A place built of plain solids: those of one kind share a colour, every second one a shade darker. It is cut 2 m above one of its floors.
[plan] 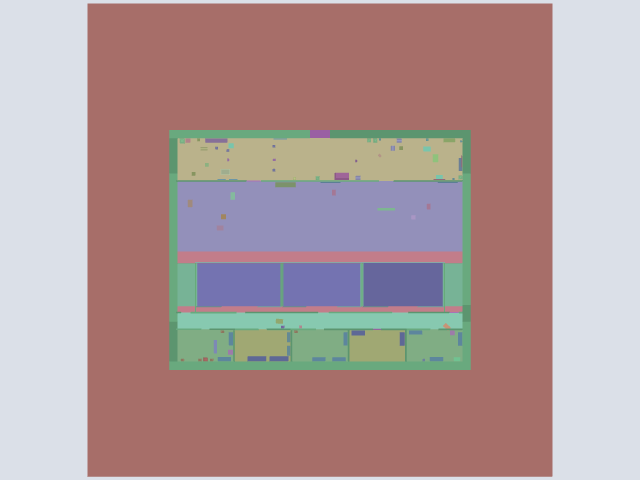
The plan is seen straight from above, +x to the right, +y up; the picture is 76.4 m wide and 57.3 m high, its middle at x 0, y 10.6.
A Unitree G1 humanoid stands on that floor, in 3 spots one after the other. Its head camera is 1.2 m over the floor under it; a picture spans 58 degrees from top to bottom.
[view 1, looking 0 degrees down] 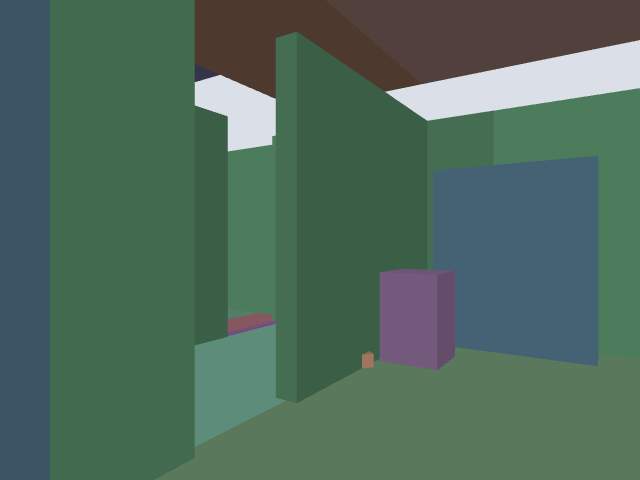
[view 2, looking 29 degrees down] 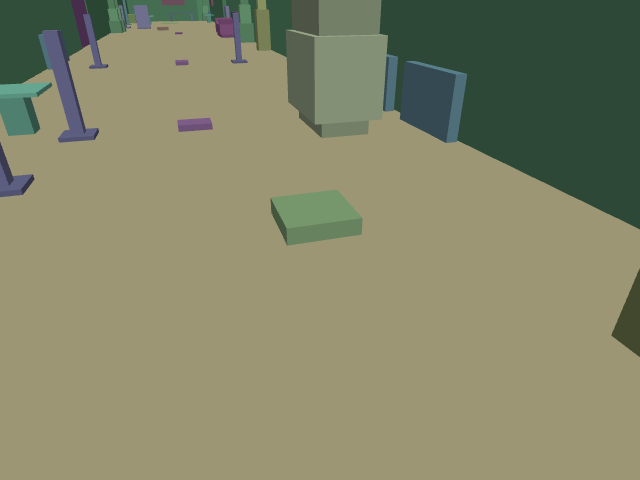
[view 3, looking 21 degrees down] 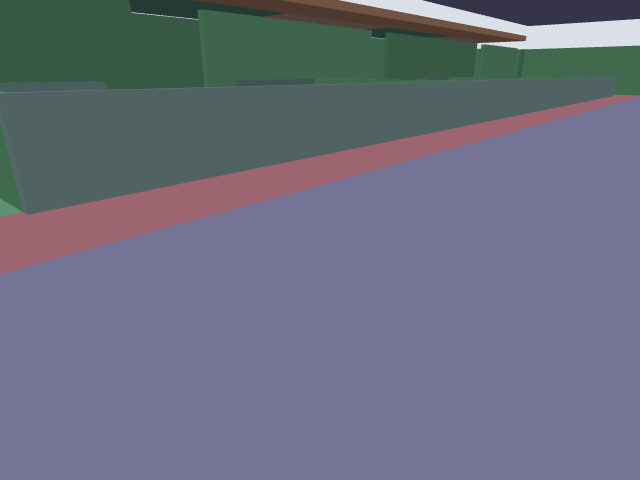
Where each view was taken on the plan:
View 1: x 11.58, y -2.04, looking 33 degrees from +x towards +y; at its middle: wall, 3.44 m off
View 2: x -15.80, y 20.24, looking -17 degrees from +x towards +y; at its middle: step_strewn_cushion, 2.46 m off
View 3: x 16.00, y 12.44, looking -139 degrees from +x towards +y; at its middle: floor_yard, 3.35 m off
